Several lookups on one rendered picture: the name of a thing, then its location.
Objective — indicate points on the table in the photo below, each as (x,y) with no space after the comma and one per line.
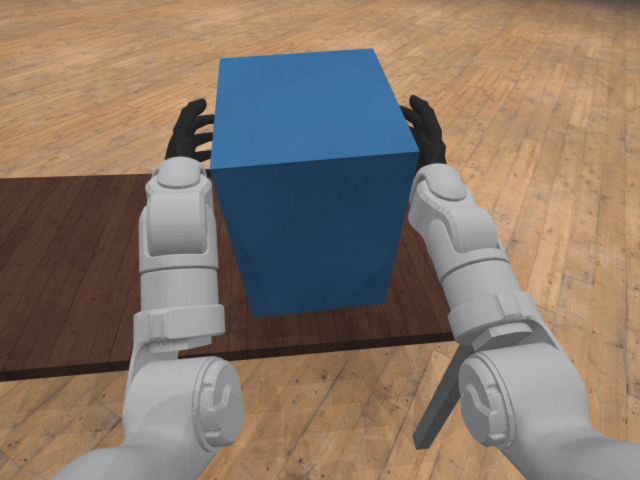
(70,286)

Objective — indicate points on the carton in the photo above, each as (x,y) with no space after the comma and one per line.
(313,164)

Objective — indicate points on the robot left forearm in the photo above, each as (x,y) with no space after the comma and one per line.
(178,259)

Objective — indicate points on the robot right forearm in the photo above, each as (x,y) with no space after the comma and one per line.
(488,309)

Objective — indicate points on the robot left hand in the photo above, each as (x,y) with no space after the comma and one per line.
(183,141)

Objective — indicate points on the robot right upper arm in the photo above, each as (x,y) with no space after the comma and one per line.
(528,402)

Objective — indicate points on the robot left upper arm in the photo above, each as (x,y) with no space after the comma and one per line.
(178,414)

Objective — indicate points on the robot right hand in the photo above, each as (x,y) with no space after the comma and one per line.
(426,132)

